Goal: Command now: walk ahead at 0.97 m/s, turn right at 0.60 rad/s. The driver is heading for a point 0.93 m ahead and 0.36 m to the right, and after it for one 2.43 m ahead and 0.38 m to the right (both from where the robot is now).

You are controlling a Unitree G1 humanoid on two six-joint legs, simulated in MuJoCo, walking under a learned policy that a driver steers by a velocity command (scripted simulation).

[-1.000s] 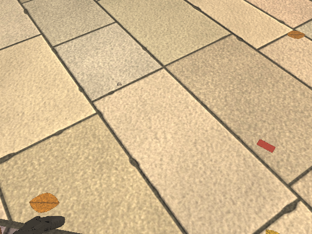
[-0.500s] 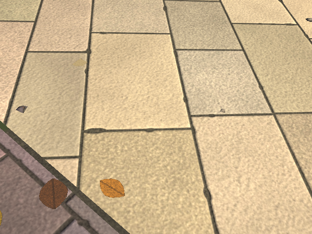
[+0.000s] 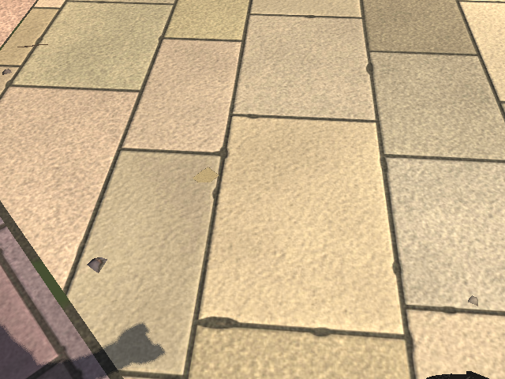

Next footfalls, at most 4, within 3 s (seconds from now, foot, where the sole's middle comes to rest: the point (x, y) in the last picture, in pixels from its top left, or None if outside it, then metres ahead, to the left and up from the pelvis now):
0.20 left None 0.39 0.15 -0.77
0.64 right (347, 309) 0.72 -0.18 -0.77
1.04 left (390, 199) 1.13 -0.35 -0.77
1.44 right None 1.25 -0.77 -0.77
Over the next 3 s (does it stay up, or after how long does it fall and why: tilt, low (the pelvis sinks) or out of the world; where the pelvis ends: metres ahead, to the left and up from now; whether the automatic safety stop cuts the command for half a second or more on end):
stays up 2.47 -0.63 0.00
